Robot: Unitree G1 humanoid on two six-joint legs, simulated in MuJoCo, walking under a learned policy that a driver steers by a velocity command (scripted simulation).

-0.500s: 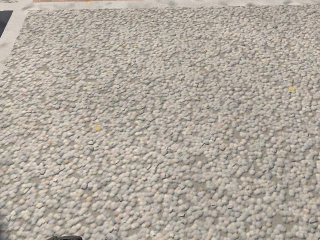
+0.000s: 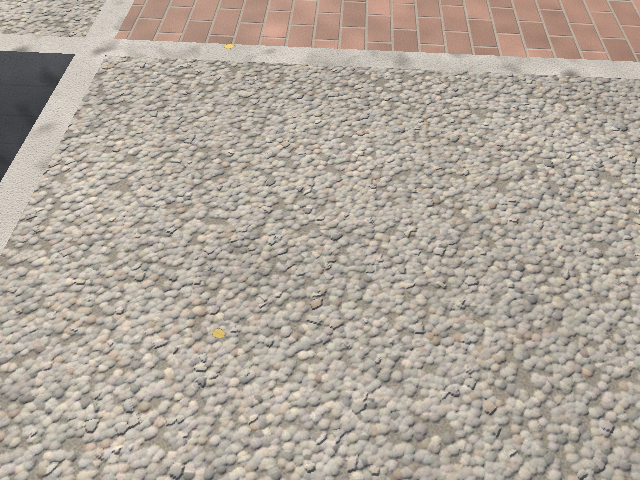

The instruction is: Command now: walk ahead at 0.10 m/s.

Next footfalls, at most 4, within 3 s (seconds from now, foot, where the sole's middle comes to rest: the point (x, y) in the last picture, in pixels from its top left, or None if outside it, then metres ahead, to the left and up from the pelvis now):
1.28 right None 0.48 -0.13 -0.77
1.84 left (296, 348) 0.80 0.10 -0.77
2.40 right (393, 249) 1.11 -0.14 -0.77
2.86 left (316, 191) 1.33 0.07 -0.77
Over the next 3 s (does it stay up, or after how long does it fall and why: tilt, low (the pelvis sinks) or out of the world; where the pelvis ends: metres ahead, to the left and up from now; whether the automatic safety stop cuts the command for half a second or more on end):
stays up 1.19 -0.03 0.00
